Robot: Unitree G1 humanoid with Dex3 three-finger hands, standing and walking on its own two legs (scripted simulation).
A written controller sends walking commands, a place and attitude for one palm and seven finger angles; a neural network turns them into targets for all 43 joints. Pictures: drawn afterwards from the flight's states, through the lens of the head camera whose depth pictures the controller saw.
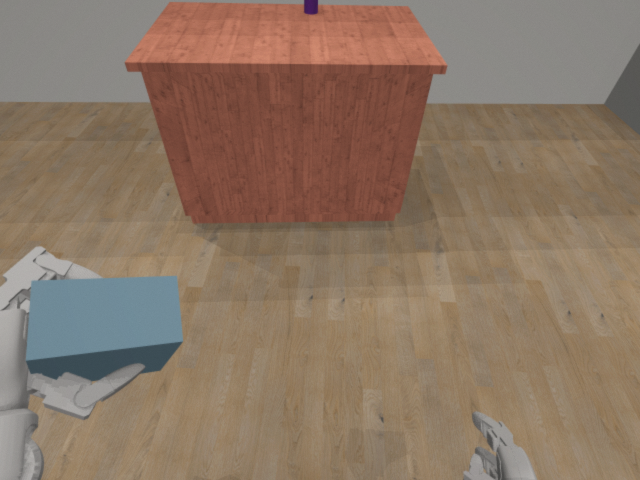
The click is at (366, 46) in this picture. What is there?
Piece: table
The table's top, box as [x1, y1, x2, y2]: [125, 2, 447, 73]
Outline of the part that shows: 125,61 128,71 444,73 447,65 407,6 318,5 318,12 316,14 311,15 303,12 303,4 169,2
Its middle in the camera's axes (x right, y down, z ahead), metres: -0.11 -0.75 +1.41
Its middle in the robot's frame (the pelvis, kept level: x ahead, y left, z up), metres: +1.55 +0.19 -0.03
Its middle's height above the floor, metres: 0.74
